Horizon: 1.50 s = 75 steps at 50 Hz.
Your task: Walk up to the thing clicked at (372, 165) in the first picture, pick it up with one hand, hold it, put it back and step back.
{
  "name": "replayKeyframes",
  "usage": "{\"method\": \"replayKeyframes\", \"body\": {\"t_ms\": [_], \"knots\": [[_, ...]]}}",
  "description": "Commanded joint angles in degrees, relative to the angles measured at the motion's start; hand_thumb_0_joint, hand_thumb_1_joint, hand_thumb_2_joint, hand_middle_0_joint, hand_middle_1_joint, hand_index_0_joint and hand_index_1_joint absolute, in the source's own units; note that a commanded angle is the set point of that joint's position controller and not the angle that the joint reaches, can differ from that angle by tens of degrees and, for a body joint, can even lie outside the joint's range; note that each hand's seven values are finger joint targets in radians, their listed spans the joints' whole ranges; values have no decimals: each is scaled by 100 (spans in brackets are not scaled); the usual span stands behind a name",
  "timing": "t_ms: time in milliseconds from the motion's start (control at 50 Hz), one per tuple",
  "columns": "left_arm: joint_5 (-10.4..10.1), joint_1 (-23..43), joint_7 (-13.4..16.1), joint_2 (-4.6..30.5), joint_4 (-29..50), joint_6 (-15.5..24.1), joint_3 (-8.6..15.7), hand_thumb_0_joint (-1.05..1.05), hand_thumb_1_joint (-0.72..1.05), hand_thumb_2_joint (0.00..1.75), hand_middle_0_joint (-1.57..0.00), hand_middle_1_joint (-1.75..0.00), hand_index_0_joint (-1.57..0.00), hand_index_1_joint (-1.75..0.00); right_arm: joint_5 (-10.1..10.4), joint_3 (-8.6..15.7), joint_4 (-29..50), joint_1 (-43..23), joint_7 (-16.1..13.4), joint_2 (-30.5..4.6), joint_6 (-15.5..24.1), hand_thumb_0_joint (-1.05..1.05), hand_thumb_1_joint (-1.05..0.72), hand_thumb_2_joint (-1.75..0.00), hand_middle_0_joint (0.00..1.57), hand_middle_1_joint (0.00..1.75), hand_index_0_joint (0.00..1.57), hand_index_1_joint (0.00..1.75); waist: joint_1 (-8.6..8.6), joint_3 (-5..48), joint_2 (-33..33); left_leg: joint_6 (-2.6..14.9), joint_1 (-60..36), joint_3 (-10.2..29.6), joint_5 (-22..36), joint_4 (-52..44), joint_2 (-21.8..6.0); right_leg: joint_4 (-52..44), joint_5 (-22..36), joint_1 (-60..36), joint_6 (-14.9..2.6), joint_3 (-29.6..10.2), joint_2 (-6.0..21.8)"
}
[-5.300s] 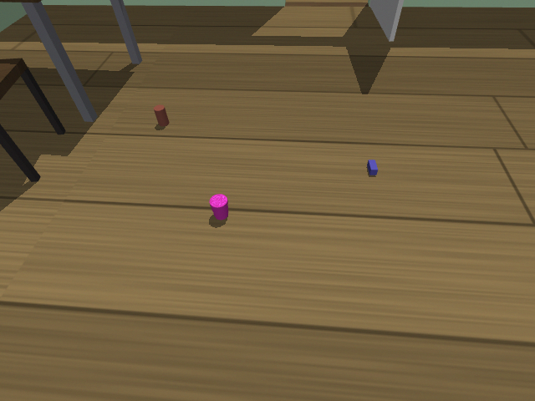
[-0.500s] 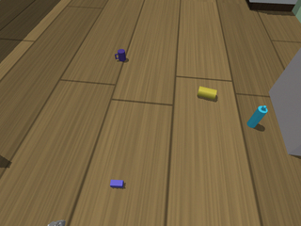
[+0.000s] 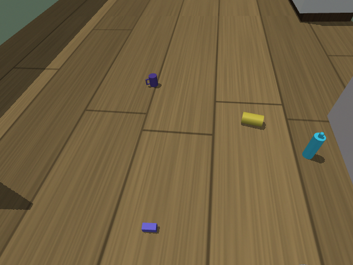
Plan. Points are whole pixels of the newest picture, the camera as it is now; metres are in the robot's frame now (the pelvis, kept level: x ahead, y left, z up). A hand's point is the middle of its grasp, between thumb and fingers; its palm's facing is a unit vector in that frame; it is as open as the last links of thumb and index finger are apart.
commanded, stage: walk up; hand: left
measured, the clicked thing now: (149, 227) +0.44 +0.24 -0.76
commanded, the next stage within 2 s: stand in 0.48 s
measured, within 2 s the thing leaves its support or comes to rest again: neither
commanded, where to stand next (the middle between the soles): +0.06 +0.02 m, yaw +0 degrees
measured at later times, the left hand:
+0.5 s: hand out of the picture +0.10 +0.26 -0.15, palm faces -0.01 -0.95 -0.31, open 7.4 cm
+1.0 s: hand out of the picture +0.10 +0.27 -0.15, palm faces -0.02 -0.94 -0.35, open 7.4 cm
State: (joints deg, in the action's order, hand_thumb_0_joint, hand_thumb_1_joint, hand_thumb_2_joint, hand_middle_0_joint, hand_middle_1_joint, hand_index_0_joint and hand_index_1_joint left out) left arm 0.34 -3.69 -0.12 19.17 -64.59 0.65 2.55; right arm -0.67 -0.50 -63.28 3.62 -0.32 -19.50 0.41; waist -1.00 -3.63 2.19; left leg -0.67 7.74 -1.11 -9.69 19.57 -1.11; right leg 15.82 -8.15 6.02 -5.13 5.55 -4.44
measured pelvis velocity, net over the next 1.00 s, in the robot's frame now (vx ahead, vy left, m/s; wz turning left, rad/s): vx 0.03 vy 0.02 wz -0.01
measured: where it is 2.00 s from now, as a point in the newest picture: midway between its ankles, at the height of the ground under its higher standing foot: outside the picture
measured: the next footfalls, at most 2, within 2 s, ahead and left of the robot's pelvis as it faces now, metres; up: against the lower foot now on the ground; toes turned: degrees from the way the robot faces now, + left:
none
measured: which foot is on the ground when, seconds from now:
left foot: down 0.00-1.00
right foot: down 0.00-1.00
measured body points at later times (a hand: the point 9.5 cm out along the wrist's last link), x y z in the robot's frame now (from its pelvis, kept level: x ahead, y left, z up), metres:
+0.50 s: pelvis +0.00 +0.02 +0.00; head +0.02 +0.02 +0.45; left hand +0.10 +0.31 -0.13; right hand +0.07 -0.28 -0.14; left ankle +0.01 +0.13 -0.75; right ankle +0.01 -0.05 -0.75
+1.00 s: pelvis +0.03 +0.02 +0.00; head +0.03 +0.01 +0.45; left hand +0.11 +0.32 -0.13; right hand +0.10 -0.28 -0.14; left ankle +0.01 +0.13 -0.75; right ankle +0.01 -0.05 -0.75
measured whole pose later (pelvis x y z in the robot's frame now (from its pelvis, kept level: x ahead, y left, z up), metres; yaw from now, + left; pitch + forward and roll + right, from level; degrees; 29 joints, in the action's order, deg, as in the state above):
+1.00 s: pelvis +0.03 +0.02 +0.00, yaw -1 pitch -1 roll +0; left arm 0.1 -6.1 0.2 18.6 -66.5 1.2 0.1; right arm -1.1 -0.8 -65.4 5.8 -0.4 -20.0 1.0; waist 0.1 -1.5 1.1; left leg 0.9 4.1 -2.5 -10.3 15.7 0.7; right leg 15.2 -9.9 4.1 -3.5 3.9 -2.8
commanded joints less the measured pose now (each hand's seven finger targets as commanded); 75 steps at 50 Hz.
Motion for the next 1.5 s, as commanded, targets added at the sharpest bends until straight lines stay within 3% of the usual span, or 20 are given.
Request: {"method": "replayKeyframes", "body": {"t_ms": [0, 120, 320, 440, 460, 540, 660, 780, 920, 1080, 1160, 1240, 1300, 1480], "knots": [[41, 310, 51, 1180, 398, 153, 224, 0, 90, 90, -20, -30, -20, -30, 10, 219, 316, -173, -52, -1140, 142, 0, -90, -90, 20, 30, 20, 30, 58, 574, -346, 217, 5, 597, 332, -258, -650, -405, 451, -252, 489, -1178, 1279], [26, 283, 31, 1169, 399, 130, 215, 0, 90, 90, -20, -30, -20, -30, -11, 223, 300, -151, -65, -1155, 182, 0, -90, -90, 20, 30, 20, 30, 58, 662, -190, 235, 32, 685, 537, -371, -724, -285, 453, -376, 392, -1148, 1210], [7, 260, 14, 1131, 352, 99, 180, 0, 90, 90, -20, -30, -20, -30, -31, 249, 234, -56, -74, -1178, 207, 0, -90, -90, 20, 30, 20, 30, 78, 484, -41, 235, 108, 775, 318, -534, -771, -271, 105, -206, 350, -1187, 1175], [9, 229, 11, 1111, 309, 105, 171, 0, 90, 90, -20, -30, -20, -30, -13, 260, 226, 5, -84, -1183, 234, 0, -90, -90, 20, 30, 20, 30, 85, 643, -207, 256, -10, 732, 594, -487, -787, -202, 436, -338, 341, -1180, 1192], [-11, 124, 22, 1053, 228, 121, 84, 0, 90, 90, -20, -30, -20, -30, -55, 221, 159, 36, -69, -1154, 236, 0, -90, -90, 20, 30, 20, 30, 67, 809, -26, 221, -122, 718, 214, -643, -780, -281, 151, -389, 306, -1190, 1264], [11, 167, 55, 1109, 199, 155, 50, 0, 90, 90, -20, -30, -20, -30, -40, 231, 166, -39, -54, -1168, 226, 0, -90, -90, 20, 30, 20, 30, 92, 510, -225, 230, -73, 737, 214, -658, -764, -343, 114, -193, 326, -1194, 1264], [-16, 114, 76, 1143, 180, 194, 16, 0, 90, 90, -20, -30, -20, -30, -40, 208, 125, 72, -37, -1173, 229, 0, -90, -90, 20, 30, 20, 30, 136, 455, -340, 239, -191, 707, 509, -611, -766, -330, 465, -127, 359, -1185, 1276], [-16, 32, 97, 1157, 177, 212, -3, 0, 90, 90, -20, -30, -20, -30, -37, 204, 133, 33, -54, -1191, 230, 0, -90, -90, 20, 30, 20, 30, 136, 737, -282, 243, -431, 644, 1127, -509, -801, -182, 1236, -343, 352, -1126, 1314], [-3, -21, 107, 1185, 130, 206, -13, 0, 90, 90, -20, -30, -20, -30, -16, 162, 119, 3, -59, -1154, 200, 0, -90, -90, 20, 30, 20, 30, 115, 574, -295, 239, -381, 679, 1028, -566, -800, -223, 1094, -290, 383, -1103, 1307], [-8, -15, 129, 1199, 163, 202, -11, 0, 90, 90, -20, -30, -20, -30, -19, 181, 131, -22, -72, -1220, 188, 0, -90, -90, 20, 30, 20, 30, 115, 757, -203, 234, -454, 633, 1412, -462, -809, -160, 1590, -530, 372, -1076, 1347], [-4, -32, 127, 1178, 156, 189, -16, 0, 90, 90, -20, -30, -20, -30, -4, 184, 143, -59, -76, -1225, 180, 0, -90, -90, 20, 30, 20, 30, 108, 632, -188, 229, -372, 651, 1161, -524, -801, -222, 1344, -487, 361, -1068, 1332], [-10, -4, 134, 1227, 172, 199, 8, 0, 90, 90, -20, -30, -20, -30, 1, 175, 146, 3, -75, -1183, 178, 0, -90, -90, 20, 30, 20, 30, 125, 616, -298, 215, -403, 646, 1231, -540, -785, -235, 1488, -506, 364, -1083, 1340], [-5, -21, 130, 1203, 179, 186, 5, 0, 90, 90, -20, -30, -20, -30, -6, 189, 158, -22, -76, -1212, 174, 0, -90, -90, 20, 30, 20, 30, 109, 518, -226, 212, -332, 663, 986, -579, -774, -290, 1186, -427, 351, -1089, 1328], [-3, -33, 136, 1227, 190, 202, -1, 0, 90, 90, -20, -30, -20, -30, 8, 171, 180, 18, -66, -1205, 162, 0, -90, -90, 20, 30, 20, 30, 125, 602, -238, 250, -365, 656, 958, -531, -775, -320, 1304, -514, 375, -1099, 1340]]}}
